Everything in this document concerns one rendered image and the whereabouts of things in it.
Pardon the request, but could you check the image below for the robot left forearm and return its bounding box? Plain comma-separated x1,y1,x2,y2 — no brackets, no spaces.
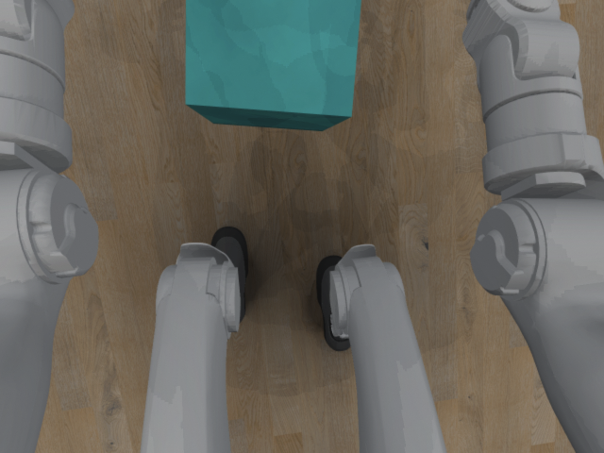
0,0,75,174

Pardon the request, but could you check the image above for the robot left upper arm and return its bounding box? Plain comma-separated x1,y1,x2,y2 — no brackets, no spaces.
0,168,99,453

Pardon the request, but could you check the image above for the robot right upper arm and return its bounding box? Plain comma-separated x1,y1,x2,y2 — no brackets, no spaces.
470,198,604,453

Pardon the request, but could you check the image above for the carton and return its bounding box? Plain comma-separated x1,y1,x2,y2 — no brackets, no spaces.
185,0,361,131

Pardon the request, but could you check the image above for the right robot foot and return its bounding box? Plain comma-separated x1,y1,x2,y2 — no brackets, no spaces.
316,256,350,351

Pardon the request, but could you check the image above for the robot right forearm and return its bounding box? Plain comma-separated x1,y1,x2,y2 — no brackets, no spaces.
462,0,604,201

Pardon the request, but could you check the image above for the robot right shin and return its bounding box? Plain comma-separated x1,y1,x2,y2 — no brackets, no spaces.
329,244,406,339

